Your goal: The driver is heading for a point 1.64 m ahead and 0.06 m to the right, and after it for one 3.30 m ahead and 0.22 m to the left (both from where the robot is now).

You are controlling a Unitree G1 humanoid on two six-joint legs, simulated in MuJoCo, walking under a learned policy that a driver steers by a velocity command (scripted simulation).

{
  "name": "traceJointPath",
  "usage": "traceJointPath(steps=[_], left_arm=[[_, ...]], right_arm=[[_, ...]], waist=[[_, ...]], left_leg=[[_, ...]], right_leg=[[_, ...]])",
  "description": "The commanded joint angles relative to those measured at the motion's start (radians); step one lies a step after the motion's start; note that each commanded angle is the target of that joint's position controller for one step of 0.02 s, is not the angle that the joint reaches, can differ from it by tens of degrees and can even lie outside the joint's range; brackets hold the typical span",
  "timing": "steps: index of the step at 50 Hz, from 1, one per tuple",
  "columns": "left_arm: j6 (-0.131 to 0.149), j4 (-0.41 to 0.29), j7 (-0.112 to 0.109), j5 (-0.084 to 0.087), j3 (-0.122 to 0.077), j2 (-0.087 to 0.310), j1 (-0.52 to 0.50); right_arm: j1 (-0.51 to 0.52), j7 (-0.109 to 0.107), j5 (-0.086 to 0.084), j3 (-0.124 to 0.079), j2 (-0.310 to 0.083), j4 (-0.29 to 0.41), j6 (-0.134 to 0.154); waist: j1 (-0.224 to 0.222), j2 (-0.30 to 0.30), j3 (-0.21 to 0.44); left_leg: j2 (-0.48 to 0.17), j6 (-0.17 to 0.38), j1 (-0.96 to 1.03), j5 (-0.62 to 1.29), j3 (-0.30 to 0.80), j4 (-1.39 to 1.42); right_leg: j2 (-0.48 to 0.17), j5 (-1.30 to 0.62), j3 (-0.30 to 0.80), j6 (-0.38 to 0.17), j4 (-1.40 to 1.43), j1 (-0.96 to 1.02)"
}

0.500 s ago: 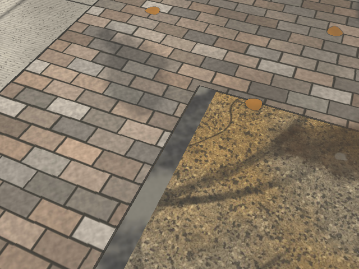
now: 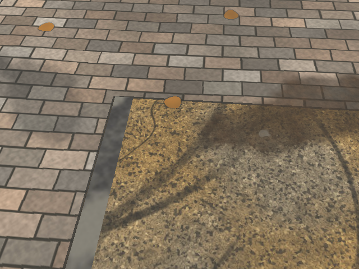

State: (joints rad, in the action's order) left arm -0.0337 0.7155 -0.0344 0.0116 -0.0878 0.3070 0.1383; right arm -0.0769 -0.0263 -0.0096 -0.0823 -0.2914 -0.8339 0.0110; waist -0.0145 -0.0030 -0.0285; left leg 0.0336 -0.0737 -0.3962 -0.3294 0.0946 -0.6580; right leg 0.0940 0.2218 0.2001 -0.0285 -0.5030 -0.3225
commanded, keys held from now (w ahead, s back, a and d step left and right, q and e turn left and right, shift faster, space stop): e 0.28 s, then no key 0.44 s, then w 0.12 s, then no key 0.16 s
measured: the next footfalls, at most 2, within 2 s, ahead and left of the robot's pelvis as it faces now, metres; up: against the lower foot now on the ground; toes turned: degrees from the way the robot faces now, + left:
left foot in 0.04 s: +0.06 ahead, +0.13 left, +0.00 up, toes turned -7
right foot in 0.48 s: +0.06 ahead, -0.17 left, +0.00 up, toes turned -16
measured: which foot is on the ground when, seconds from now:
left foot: up 0.00-0.02, down 0.04-0.48, up 0.50-0.82, down 0.84-1.00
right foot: down 0.00-0.04, up 0.06-0.46, down 0.48-1.00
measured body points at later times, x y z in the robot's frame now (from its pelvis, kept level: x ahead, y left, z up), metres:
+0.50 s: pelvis -0.01 -0.02 -0.01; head +0.02 -0.04 +0.44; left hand +0.23 +0.20 -0.09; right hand +0.03 -0.33 -0.13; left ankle +0.02 +0.13 -0.73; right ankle -0.03 -0.13 -0.74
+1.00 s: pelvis +0.02 -0.03 +0.00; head +0.03 -0.03 +0.45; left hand +0.23 +0.18 -0.11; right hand +0.00 -0.32 -0.13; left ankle +0.00 +0.09 -0.74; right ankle -0.02 -0.13 -0.71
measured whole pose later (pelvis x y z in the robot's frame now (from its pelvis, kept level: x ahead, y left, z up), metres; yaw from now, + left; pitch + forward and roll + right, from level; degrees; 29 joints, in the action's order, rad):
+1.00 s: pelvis +0.02 -0.03 +0.00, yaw -16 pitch +0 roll -1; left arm 0.01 0.77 -0.01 0.00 -0.05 0.27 0.16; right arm -0.28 -0.02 0.00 -0.04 -0.26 -0.89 0.04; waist 0.03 -0.02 -0.01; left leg -0.02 0.00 -0.15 -0.34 -0.01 -0.49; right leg 0.03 0.51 -0.01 0.00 -0.76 -0.34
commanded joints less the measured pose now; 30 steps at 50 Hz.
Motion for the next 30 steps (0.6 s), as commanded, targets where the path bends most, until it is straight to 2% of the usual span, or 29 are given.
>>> traceJointPath(steps=[1, 2, 3, 4, 5, 6, 7, 8, 10, 12, 15, 17, 20, 22, 23, 24, 25, 26, 27, 28, 29, 30], left_arm=[[-0.002, -0.084, -0.009, 0.012, -0.031, 0.152, -0.055], [-0.004, -0.091, -0.013, 0.007, -0.022, 0.121, -0.033], [-0.003, -0.084, -0.01, -0.008, -0.005, 0.054, 0.04], [0.009, -0.119, -0.006, -0.002, -0.027, 0.119, 0.039], [0.014, -0.096, -0.003, -0.004, -0.049, 0.194, 0.058], [0.008, -0.075, -0.002, 0.005, -0.059, 0.208, 0.064], [-0.005, -0.054, -0.006, 0.006, -0.058, 0.181, 0.077], [-0.014, -0.058, -0.005, 0.004, -0.052, 0.159, 0.072], [-0.017, -0.084, 0.003, 0.015, -0.039, 0.118, 0.04], [-0.014, -0.119, 0.006, 0.018, -0.028, 0.097, -0.014], [-0.012, -0.148, 0.016, 0.006, -0.014, 0.075, -0.034], [-0.011, -0.153, 0.023, 0.002, -0.006, 0.066, -0.021], [-0.015, -0.145, 0.031, 0.001, -0.011, 0.081, 0.011], [-0.015, -0.112, 0.037, -0.002, -0.014, 0.074, 0.084], [-0.014, -0.104, 0.034, -0.004, -0.019, 0.095, 0.105], [-0.014, -0.114, 0.02, -0.009, -0.032, 0.167, 0.126], [-0.005, -0.143, 0.019, -0.032, -0.022, 0.189, 0.08], [0.016, -0.13, 0.029, -0.047, -0.015, 0.151, 0.093], [0.033, -0.115, 0.033, -0.046, -0.007, 0.13, 0.059], [0.042, -0.108, 0.033, -0.038, -0.006, 0.126, 0.016], [0.049, -0.107, 0.032, -0.028, 0.0, 0.113, -0.015], [0.052, -0.1, 0.028, -0.026, 0.007, 0.1, -0.031]], right_arm=[[-0.072, 0.014, -0.003, -0.03, -0.106, 0.045, 0.033], [-0.103, 0.013, 0.008, -0.042, -0.15, 0.038, 0.033], [-0.09, 0.003, 0.024, -0.05, -0.21, 0.053, 0.023], [-0.093, 0.01, 0.061, -0.05, -0.227, 0.057, 0.02], [-0.048, 0.008, 0.054, -0.037, -0.177, 0.084, 0.024], [-0.004, 0.004, 0.041, -0.027, -0.131, 0.096, 0.022], [0.018, 0.0, 0.029, -0.021, -0.115, 0.107, 0.018], [0.02, -0.006, 0.017, -0.017, -0.109, 0.108, 0.015], [-0.013, -0.019, 0.021, -0.014, -0.113, 0.102, 0.004], [-0.063, -0.03, 0.025, -0.019, -0.128, 0.097, -0.005], [-0.082, -0.029, 0.021, -0.031, -0.165, 0.099, -0.012], [-0.065, -0.016, 0.014, -0.037, -0.185, 0.104, -0.015], [-0.064, 0.002, -0.006, -0.037, -0.196, 0.098, -0.014], [-0.041, 0.007, -0.024, -0.028, -0.181, 0.09, -0.014], [-0.096, 0.012, -0.021, -0.014, -0.141, 0.064, -0.01], [-0.127, 0.022, 0.026, 0.012, -0.067, 0.071, -0.003], [-0.107, 0.023, 0.043, 0.022, -0.044, 0.1, 0.001], [-0.049, 0.01, 0.019, 0.001, -0.12, 0.111, -0.004], [-0.042, 0.006, 0.002, -0.011, -0.145, 0.104, -0.012], [-0.062, 0.0, 0.002, -0.016, -0.142, 0.082, -0.02], [-0.074, -0.007, 0.009, -0.02, -0.148, 0.066, -0.029], [-0.091, -0.008, 0.012, -0.02, -0.14, 0.058, -0.033]], waist=[[0.058, -0.172, 0.138], [0.051, -0.112, 0.152], [-0.008, 0.144, 0.166], [-0.011, 0.312, 0.131], [-0.016, 0.206, 0.111], [-0.025, 0.149, 0.089], [-0.029, 0.12, 0.078], [-0.016, 0.126, 0.059], [0.006, 0.15, 0.049], [0.045, 0.169, 0.059], [0.064, 0.172, 0.093], [0.058, 0.183, 0.099], [0.047, 0.192, 0.093], [-0.001, 0.171, 0.093], [-0.003, 0.117, 0.102], [0.026, -0.107, 0.16], [0.038, -0.267, 0.147], [-0.023, -0.2, 0.161], [-0.003, -0.182, 0.114], [0.013, -0.166, 0.092], [0.02, -0.162, 0.074], [0.034, -0.148, 0.073]], left_leg=[[0.003, 0.031, 0.136, 0.152, -0.028, 0.262], [-0.099, 0.067, 0.256, 0.246, 0.04, 0.313], [-0.321, 0.154, 0.363, 0.474, 0.243, 0.324], [-0.46, 0.328, 0.306, 0.586, 0.462, 0.352], [-0.452, 0.353, 0.284, 0.55, 0.395, 0.351], [-0.378, 0.304, 0.265, 0.492, 0.271, 0.335], [-0.317, 0.263, 0.264, 0.418, 0.187, 0.33], [-0.301, 0.261, 0.264, 0.424, 0.146, 0.332], [-0.267, 0.269, 0.267, 0.434, 0.057, 0.351], [-0.286, 0.287, 0.345, 0.448, 0.036, 0.356], [-0.32, 0.301, 0.372, 0.47, 0.008, 0.348], [-0.321, 0.301, 0.316, 0.488, -0.024, 0.345], [-0.331, 0.291, 0.294, 0.477, -0.025, 0.313], [-0.309, 0.241, 0.245, 0.437, -0.049, 0.238], [-0.274, 0.176, 0.176, 0.352, -0.085, 0.18], [-0.189, 0.075, 0.025, 0.053, -0.176, -0.024], [-0.097, 0.011, -0.123, -0.321, -0.167, -0.17], [-0.113, -0.001, -0.107, -0.337, -0.09, -0.294], [-0.12, 0.003, -0.115, -0.289, -0.07, -0.349], [-0.122, 0.006, -0.124, -0.234, -0.061, -0.355], [-0.124, 0.002, -0.117, -0.185, -0.052, -0.359], [-0.117, -0.004, -0.08, -0.138, -0.052, -0.37]], right_leg=[[-0.2, -0.312, 0.268, -0.128, 0.036, 0.12], [-0.149, -0.153, 0.23, -0.079, -0.039, 0.037], [-0.008, 0.239, 0.056, -0.02, -0.279, -0.111], [0.052, 0.476, -0.02, 0.02, -0.469, -0.272], [-0.019, 0.413, -0.005, 0.045, -0.627, -0.286], [-0.035, 0.335, -0.024, 0.06, -0.681, -0.289], [-0.046, 0.281, -0.043, 0.077, -0.713, -0.293], [-0.052, 0.234, -0.053, 0.095, -0.749, -0.316], [-0.063, 0.181, -0.11, 0.115, -0.716, -0.314], [-0.089, 0.164, -0.135, 0.131, -0.613, -0.341], [-0.127, 0.182, -0.161, 0.132, -0.46, -0.264], [-0.125, 0.195, -0.198, 0.114, -0.355, -0.151], [-0.102, 0.156, -0.233, 0.08, -0.188, -0.047], [-0.078, -0.027, -0.258, 0.029, 0.063, 0.105], [-0.091, -0.149, -0.219, 0.002, 0.159, 0.227], [-0.29, -0.452, 0.03, -0.05, 0.159, 0.392], [-0.478, -0.644, 0.203, -0.227, 0.13, 0.344], [-0.477, -0.514, 0.201, -0.303, 0.16, 0.246], [-0.409, -0.421, 0.129, -0.264, 0.174, 0.215], [-0.359, -0.346, 0.078, -0.215, 0.179, 0.199], [-0.342, -0.367, 0.049, -0.193, 0.18, 0.179], [-0.327, -0.428, 0.021, -0.188, 0.177, 0.15]])
Over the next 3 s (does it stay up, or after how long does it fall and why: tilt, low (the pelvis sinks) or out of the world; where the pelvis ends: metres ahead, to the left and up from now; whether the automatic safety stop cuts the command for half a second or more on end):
stays up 0.56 -0.18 0.00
